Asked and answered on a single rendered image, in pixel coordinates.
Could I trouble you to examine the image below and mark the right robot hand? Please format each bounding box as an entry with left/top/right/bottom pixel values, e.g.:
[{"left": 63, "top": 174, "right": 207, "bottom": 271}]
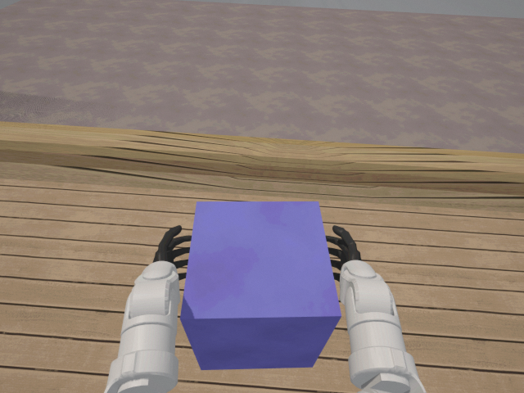
[{"left": 326, "top": 225, "right": 362, "bottom": 282}]

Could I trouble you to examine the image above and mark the left robot forearm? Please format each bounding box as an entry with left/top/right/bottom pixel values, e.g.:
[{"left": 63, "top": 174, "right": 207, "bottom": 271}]
[{"left": 104, "top": 261, "right": 180, "bottom": 393}]

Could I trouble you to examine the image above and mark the carton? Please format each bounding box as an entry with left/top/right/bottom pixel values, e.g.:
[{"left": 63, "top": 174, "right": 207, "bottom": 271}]
[{"left": 180, "top": 201, "right": 341, "bottom": 370}]

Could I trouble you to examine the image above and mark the left robot hand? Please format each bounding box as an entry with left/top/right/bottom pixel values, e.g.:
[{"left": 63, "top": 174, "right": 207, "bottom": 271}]
[{"left": 153, "top": 225, "right": 192, "bottom": 280}]

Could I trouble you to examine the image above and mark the right robot forearm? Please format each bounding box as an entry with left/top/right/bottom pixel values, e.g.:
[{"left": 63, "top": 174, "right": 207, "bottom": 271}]
[{"left": 340, "top": 260, "right": 426, "bottom": 393}]

